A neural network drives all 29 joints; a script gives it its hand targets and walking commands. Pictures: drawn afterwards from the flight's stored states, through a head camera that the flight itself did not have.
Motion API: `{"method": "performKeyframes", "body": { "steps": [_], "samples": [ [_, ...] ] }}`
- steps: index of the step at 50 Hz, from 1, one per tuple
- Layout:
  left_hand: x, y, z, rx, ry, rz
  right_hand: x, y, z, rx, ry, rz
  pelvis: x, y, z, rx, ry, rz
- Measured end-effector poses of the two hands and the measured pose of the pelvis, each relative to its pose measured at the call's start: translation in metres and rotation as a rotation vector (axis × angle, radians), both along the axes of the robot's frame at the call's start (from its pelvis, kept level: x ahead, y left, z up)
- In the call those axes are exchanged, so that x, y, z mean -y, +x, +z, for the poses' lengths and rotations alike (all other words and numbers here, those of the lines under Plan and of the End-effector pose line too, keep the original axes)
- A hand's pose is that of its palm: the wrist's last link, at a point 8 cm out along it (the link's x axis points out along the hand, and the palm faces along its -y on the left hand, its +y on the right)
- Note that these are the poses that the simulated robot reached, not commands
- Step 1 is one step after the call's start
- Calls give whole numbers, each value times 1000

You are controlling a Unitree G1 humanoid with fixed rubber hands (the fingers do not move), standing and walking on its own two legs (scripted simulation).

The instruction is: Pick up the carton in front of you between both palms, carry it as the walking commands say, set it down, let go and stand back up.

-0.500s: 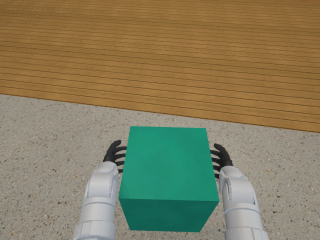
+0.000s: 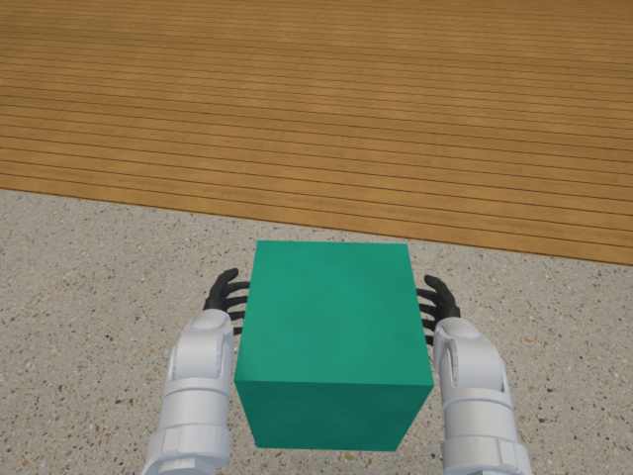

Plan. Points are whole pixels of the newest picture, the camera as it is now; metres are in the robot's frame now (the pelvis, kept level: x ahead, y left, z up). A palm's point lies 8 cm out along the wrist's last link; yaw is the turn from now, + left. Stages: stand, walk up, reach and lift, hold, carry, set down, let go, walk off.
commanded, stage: hold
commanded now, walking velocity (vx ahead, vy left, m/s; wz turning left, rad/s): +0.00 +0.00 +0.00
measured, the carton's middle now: (328, 350) +0.30 +0.00 -0.02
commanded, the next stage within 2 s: carry in 0.28 s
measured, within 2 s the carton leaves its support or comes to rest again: neither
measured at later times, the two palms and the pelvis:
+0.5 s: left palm (211, 297) +0.32 +0.16 +0.06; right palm (433, 301) +0.33 -0.14 +0.06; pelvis +0.04 +0.01 -0.01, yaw +1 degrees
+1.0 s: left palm (223, 189) +0.54 +0.19 +0.08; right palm (395, 197) +0.54 -0.11 +0.08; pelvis +0.27 +0.04 -0.01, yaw -1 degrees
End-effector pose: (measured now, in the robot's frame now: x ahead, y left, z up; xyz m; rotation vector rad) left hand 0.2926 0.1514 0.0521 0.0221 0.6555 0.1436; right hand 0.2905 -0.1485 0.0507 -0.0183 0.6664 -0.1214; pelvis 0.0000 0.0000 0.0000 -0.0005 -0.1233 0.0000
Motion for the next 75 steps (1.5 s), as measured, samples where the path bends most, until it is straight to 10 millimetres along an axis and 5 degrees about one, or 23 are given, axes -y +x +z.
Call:
{"method": "performKeyframes", "body": {
  "steps": [21, 28, 34, 41, 45, 52, 58, 64, 69, 75],
  "samples": [
    [-4, 16, 4, 34, -3, 10, -4, 19, 5, 35, 2, 5, -1, 21, -7, -115, -6, 16],
    [-20, 49, 15, 43, -21, 25, -20, 53, 18, 42, 20, -5, -13, 62, -15, -171, 7, -7],
    [-12, 96, 21, -2, -48, 26, -12, 90, 18, -3, 32, -35, -9, 109, -16, -206, -32, 15],
    [-30, 140, 19, -40, -74, 89, -31, 155, 25, -43, 47, -4, -19, 176, -10, -227, 15, 37],
    [-45, 187, 20, -7, -77, 91, -45, 200, 25, -9, 43, -2, -34, 219, -21, -203, 27, -7],
    [-34, 280, 35, -65, -73, 20, -35, 267, 35, -64, 57, -89, -43, 296, -1, -222, -17, -22],
    [-21, 360, 31, -43, -70, 2, -22, 347, 35, -42, 52, -96, -31, 376, -4, -218, -31, -7],
    [-11, 440, 4, -43, -42, 54, -11, 445, 2, -45, 67, -34, -7, 470, -32, -176, -32, 34],
    [-13, 482, -7, -145, -43, 122, -14, 507, -9, -149, 53, 36, 8, 526, -15, -187, -12, 65],
    [-14, 547, 11, -129, -35, 150, -15, 580, 5, -135, 52, 72, 12, 599, 3, -204, 27, 60]
  ]
}}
